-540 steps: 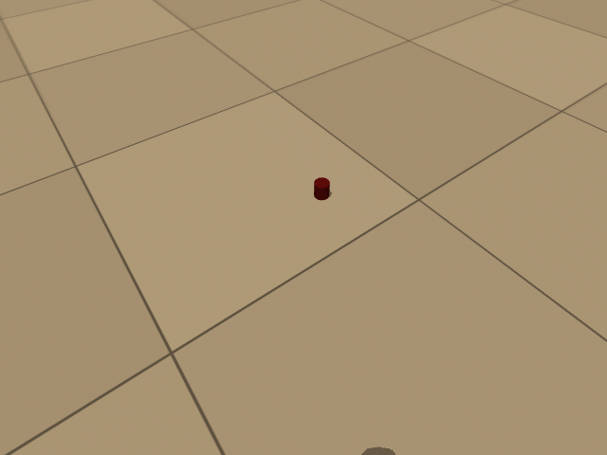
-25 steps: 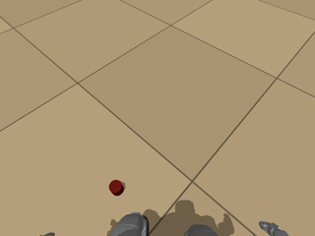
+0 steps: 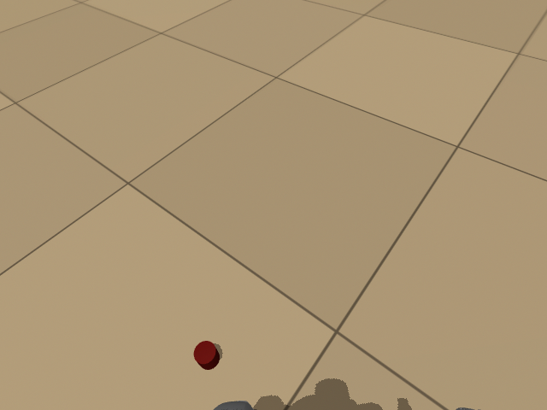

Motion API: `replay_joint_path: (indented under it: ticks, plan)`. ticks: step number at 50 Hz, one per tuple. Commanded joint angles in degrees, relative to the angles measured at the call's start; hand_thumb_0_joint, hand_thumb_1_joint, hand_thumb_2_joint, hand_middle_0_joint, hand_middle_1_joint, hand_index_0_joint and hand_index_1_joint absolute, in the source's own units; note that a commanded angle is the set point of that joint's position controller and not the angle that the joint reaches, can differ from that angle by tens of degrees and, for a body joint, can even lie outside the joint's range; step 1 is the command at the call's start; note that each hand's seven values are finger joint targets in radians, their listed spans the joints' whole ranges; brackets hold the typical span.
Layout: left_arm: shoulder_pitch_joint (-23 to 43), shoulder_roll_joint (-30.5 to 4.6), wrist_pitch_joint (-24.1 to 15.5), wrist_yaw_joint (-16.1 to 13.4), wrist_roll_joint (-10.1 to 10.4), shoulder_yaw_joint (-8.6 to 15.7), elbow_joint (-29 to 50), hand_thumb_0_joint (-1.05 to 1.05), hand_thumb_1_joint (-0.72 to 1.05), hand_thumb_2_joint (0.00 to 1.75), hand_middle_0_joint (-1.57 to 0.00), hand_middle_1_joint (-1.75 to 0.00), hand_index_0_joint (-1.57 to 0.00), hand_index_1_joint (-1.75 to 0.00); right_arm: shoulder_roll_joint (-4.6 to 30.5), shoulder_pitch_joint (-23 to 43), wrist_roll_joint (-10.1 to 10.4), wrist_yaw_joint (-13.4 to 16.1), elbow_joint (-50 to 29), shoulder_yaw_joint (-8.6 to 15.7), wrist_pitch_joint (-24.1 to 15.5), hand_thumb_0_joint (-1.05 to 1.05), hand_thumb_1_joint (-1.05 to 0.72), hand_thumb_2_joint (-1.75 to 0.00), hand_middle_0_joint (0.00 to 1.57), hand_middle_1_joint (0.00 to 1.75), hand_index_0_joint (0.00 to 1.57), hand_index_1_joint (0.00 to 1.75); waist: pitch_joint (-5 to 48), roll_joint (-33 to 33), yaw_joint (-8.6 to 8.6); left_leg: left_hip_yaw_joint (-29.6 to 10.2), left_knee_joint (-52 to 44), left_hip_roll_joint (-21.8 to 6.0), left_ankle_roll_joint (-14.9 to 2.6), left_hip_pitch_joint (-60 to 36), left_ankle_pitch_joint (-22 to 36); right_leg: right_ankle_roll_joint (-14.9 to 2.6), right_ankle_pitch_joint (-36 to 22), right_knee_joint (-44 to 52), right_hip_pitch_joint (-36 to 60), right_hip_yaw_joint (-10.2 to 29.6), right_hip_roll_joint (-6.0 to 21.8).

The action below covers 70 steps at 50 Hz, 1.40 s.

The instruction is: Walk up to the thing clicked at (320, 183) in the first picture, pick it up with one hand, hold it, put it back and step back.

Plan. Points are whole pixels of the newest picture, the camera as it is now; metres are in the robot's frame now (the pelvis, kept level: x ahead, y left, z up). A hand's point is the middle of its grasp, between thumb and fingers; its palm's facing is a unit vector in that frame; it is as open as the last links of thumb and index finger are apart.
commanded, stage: walk up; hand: left
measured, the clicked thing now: (207, 355) +0.39 +0.28 -0.72
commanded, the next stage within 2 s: stand in 0.68 s
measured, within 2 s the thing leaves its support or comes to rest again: neither
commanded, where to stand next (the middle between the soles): +0.02 +0.03 m, yaw +2 degrees
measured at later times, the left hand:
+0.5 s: hand out of the picture +0.10 +0.25 -0.14, palm faces -0.01 -0.94 -0.33, open 7.4 cm
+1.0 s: hand out of the picture +0.11 +0.25 -0.14, palm faces -0.01 -0.94 -0.33, open 7.4 cm
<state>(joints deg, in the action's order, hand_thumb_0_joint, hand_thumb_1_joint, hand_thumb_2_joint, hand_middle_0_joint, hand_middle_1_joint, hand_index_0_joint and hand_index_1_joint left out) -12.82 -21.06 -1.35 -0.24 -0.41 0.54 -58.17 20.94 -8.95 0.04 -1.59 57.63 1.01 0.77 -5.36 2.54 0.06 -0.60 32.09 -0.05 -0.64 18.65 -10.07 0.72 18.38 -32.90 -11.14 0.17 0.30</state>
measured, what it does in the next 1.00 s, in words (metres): stands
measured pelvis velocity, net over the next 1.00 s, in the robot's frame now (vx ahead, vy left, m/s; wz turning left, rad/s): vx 0.04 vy -0.01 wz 0.01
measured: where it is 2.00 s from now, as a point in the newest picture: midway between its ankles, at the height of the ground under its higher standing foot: outside the picture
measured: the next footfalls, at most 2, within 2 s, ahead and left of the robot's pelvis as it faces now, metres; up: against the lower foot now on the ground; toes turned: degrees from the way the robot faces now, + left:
none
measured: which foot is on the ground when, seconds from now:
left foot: down 0.00-1.00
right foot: down 0.00-1.00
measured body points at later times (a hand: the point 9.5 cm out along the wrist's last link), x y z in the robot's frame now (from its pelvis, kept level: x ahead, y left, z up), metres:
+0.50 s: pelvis +0.02 +0.00 +0.02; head +0.03 +0.00 +0.47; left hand +0.10 +0.30 -0.12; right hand +0.11 -0.30 -0.11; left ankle +0.08 +0.11 -0.73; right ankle +0.00 -0.13 -0.73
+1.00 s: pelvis +0.04 -0.01 +0.02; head +0.06 -0.01 +0.47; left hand +0.11 +0.29 -0.12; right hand +0.13 -0.30 -0.12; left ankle +0.08 +0.11 -0.73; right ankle +0.00 -0.13 -0.73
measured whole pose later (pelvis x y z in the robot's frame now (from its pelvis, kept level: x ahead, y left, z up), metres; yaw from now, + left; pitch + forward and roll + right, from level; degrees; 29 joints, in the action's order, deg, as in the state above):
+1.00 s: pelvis +0.04 -0.01 +0.02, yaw +0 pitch -1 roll +0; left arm -6.5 -19.7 -0.7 0.2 -0.3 0.8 -66.3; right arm 19.7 -4.0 -0.2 -0.4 65.8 -0.4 -0.9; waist -3.2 0.0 0.5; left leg -0.9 20.2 0.2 0.0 11.6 -7.3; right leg 0.7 14.3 -18.7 -3.1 -0.2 0.6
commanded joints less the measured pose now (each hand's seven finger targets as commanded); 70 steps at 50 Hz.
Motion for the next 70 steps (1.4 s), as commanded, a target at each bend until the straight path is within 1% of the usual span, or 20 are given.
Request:
replay_joint_path:
  ticks: [1,2,3,5,11,13,18,26,31,32,35,37,42,44,46,47,48,56,61,70]
  plan:
    - [2.8,-12.2,-1.2,-0.2,0.2,2.4,2.8,0.0,0.9,0.9,-0.2,-0.3,-0.2,-0.3,12.9,4.3,-0.3,0.5,-2.7,2.4,-2.2,0.0,-0.9,-0.9,0.2,0.3,0.2,0.3,3.1,-2.2,-0.12,-11.8,-13.4,-6.8,-2.2,-2.4,-16.9,-3.93,7.2,10.4,-4.1,5.9,4.1]
    - [2.5,-11.8,-1.2,-0.2,0.3,2.3,2.1,0.0,0.9,0.9,-0.2,-0.3,-0.2,-0.3,12.8,4.2,-0.4,0.5,-2.1,2.2,-2.4,0.0,-0.9,-0.9,0.2,0.3,0.2,0.3,3.7,-1.4,-0.36,-12.5,-14.3,-7.3,-2.21,-1.9,-16.7,-3.82,4.8,10.1,-2.2,5.0,3.6]
    - [1.9,-11.3,-1.3,-0.2,0.4,2.1,1.5,0.0,0.9,0.9,-0.2,-0.3,-0.2,-0.3,12.4,4.8,-0.3,0.5,-1.7,1.9,-2.6,0.0,-0.9,-0.9,0.2,0.3,0.2,0.3,5.5,-0.7,-0.88,-12.4,-14.7,-7.6,-2.24,-2.8,-14.0,-3.8,2.0,10.2,0.0,4.8,3.9]
    - [2.5,-11.4,-1.3,-0.1,0.6,2.2,0.6,0.0,0.9,0.9,-0.2,-0.3,-0.2,-0.3,12.1,4.7,-0.2,0.6,-0.9,1.5,-2.8,0.0,-0.9,-0.9,0.2,0.3,0.2,0.3,6.2,0.1,-0.98,-11.9,-15.3,-7.3,-1.92,-2.5,-11.6,-3.5,-1.0,10.8,2.0,4.8,4.0]
    - [6.0,-11.6,-1.2,-0.2,0.6,1.9,-1.1,0.0,0.9,0.9,-0.2,-0.3,-0.2,-0.3,11.5,4.9,0.0,1.0,1.6,1.1,-3.2,0.0,-0.9,-0.9,0.2,0.3,0.2,0.3,7.3,0.8,-0.29,-9.6,-14.2,-7.1,-1.19,-6.2,0.9,-2.97,-7.4,13.4,3.5,4.6,5.2]
    - [6.5,-11.4,-1.1,-0.2,0.7,1.7,-1.8,0.0,0.9,0.9,-0.2,-0.3,-0.2,-0.3,11.4,5.9,0.0,1.1,2.1,1.2,-3.1,0.0,-0.9,-0.9,0.2,0.3,0.2,0.3,6.6,1.3,-0.25,-9.4,-14.5,-7.2,-1.13,-6.6,1.2,-2.81,-7.4,14.4,2.8,4.4,5.4]
    - [7.7,-11.4,-1.0,-0.1,0.4,1.5,-3.1,0.0,0.9,0.9,-0.2,-0.3,-0.2,-0.3,11.3,6.5,-0.1,1.2,3.3,1.3,-2.9,0.0,-0.9,-0.9,0.2,0.3,0.2,0.3,6.0,0.3,0.21,-9.2,-15.8,-6.9,-0.95,-7.2,-2.3,-2.57,-6.2,16.0,2.8,4.3,5.6]
    - [9.3,-11.2,-1.3,-0.2,0.3,1.6,-4.5,0.0,0.9,0.9,-0.2,-0.3,-0.2,-0.3,11.0,7.2,0.1,1.3,4.5,1.3,-2.8,0.0,-0.9,-0.9,0.2,0.3,0.2,0.3,7.9,-2.1,0.74,-7.2,-13.1,-6.5,-0.85,-11.4,8.3,-2.09,-11.3,18.1,3.5,4.4,6.8]
    - [9.4,-11.2,-1.2,-0.3,0.4,1.6,-4.8,0.0,0.9,0.9,-0.2,-0.3,-0.2,-0.3,11.0,7.8,0.0,1.4,4.9,1.2,-2.5,0.0,-0.9,-0.9,0.2,0.3,0.2,0.3,8.0,-2.6,0.49,-6.8,-13.2,-6.4,-0.7,-13.0,9.6,-1.72,-12.5,18.7,3.5,4.1,7.1]
    - [10.4,-11.3,-1.1,-0.3,0.3,1.6,-4.8,0.0,0.9,0.9,-0.2,-0.3,-0.2,-0.3,11.0,7.4,0.0,1.5,5.2,1.3,-2.4,0.0,-0.9,-0.9,0.2,0.3,0.2,0.3,7.7,-2.9,1.02,-6.9,-13.7,-6.2,-0.62,-12.0,8.5,-1.79,-12.1,18.8,4.0,4.0,7.0]
    - [8.3,-10.7,-0.7,-0.2,-0.2,1.9,-5.4,0.0,0.9,0.9,-0.2,-0.3,-0.2,-0.3,11.2,8.3,-0.5,1.6,4.8,1.3,-2.6,0.0,-0.9,-0.9,0.2,0.3,0.2,0.3,7.7,-3.6,0.4,-7.5,-14.6,-7.0,-0.67,-13.1,4.7,-1.52,-7.6,18.3,2.5,4.4,6.7]
    - [8.6,-10.7,-0.7,-0.2,-0.2,1.9,-5.3,0.0,0.9,0.9,-0.2,-0.3,-0.2,-0.3,11.5,7.8,-0.4,1.6,5.0,1.2,-2.7,0.0,-0.9,-0.9,0.2,0.3,0.2,0.3,7.3,-2.7,0.48,-7.9,-15.4,-7.3,-0.73,-11.9,4.6,-1.58,-7.8,18.0,3.4,4.3,6.7]
    - [7.4,-10.4,-0.5,-0.1,-0.1,2.1,-5.3,0.0,0.9,0.9,-0.2,-0.3,-0.2,-0.3,11.5,8.7,-0.4,1.8,4.9,1.1,-3.0,0.0,-0.9,-0.9,0.2,0.3,0.2,0.3,6.6,-1.5,-0.21,-7.6,-15.4,-7.1,-0.73,-11.4,6.3,-1.53,-8.8,17.6,3.7,4.4,6.7]
    - [7.4,-10.5,-0.6,-0.2,-0.2,2.1,-5.2,0.0,0.9,0.9,-0.2,-0.3,-0.2,-0.3,11.2,8.9,-0.3,1.8,4.7,1.1,-3.0,0.0,-0.9,-0.9,0.2,0.3,0.2,0.3,7.2,-2.2,-0.06,-7.3,-14.2,-7.3,-0.86,-12.8,8.8,-1.57,-10.1,17.9,3.6,4.6,7.0]
    - [8.2,-11.0,-0.7,-0.3,-0.2,2.3,-4.9,0.0,0.9,0.9,-0.2,-0.3,-0.2,-0.3,10.7,8.1,-0.3,1.8,4.9,1.0,-2.9,0.0,-0.9,-0.9,0.2,0.3,0.2,0.3,6.5,-2.5,0.46,-7.1,-14.4,-6.9,-0.75,-12.2,8.6,-1.58,-10.2,18.3,3.6,4.7,7.1]
    - [8.5,-11.1,-0.7,-0.3,-0.2,2.3,-4.6,0.0,0.9,0.9,-0.2,-0.3,-0.2,-0.3,10.7,8.3,-0.3,1.8,4.8,1.0,-3.0,0.0,-0.9,-0.9,0.2,0.3,0.2,0.3,8.3,-2.8,0.19,-6.9,-13.7,-7.2,-0.84,-13.1,11.2,-1.47,-11.8,17.9,4.7,4.6,7.2]
    - [8.3,-11.0,-0.7,-0.3,0.0,2.3,-4.7,0.0,0.9,0.9,-0.2,-0.3,-0.2,-0.3,10.8,8.1,-0.3,1.8,4.9,1.0,-2.9,0.0,-0.9,-0.9,0.2,0.3,0.2,0.3,8.0,-2.8,0.39,-6.8,-13.5,-7.1,-0.84,-13.2,12.5,-1.42,-12.9,17.9,4.5,4.7,7.2]
    - [8.0,-10.4,-0.6,-0.3,0.0,2.3,-4.4,0.0,0.9,0.9,-0.2,-0.3,-0.2,-0.3,11.1,8.2,-0.2,2.1,4.9,0.9,-2.8,0.0,-0.9,-0.9,0.2,0.3,0.2,0.3,8.8,-2.0,0.26,-6.1,-12.6,-7.2,-0.88,-14.3,15.7,-1.23,-16.8,18.2,5.8,4.6,7.4]
    - [7.8,-10.6,-0.5,-0.5,0.1,2.6,-4.1,0.0,0.9,0.9,-0.2,-0.3,-0.2,-0.3,10.9,8.1,-0.2,2.2,4.8,0.9,-2.9,0.0,-0.9,-0.9,0.2,0.3,0.2,0.3,10.0,-2.0,-0.05,-5.8,-11.8,-7.6,-1.06,-15.1,19.8,-1.16,-20.7,17.6,7.7,4.1,7.5]
    - [8.6,-10.5,-0.2,-0.4,-0.2,2.6,-3.9,0.0,0.9,0.9,-0.2,-0.3,-0.2,-0.3,11.1,7.8,-0.2,2.3,4.7,0.9,-2.8,0.0,-0.9,-0.9,0.2,0.3,0.2,0.3,7.0,-2.3,0.29,-6.0,-14.1,-7.3,-0.77,-14.0,13.3,-1.42,-14.3,19.2,6.2,4.3,7.3]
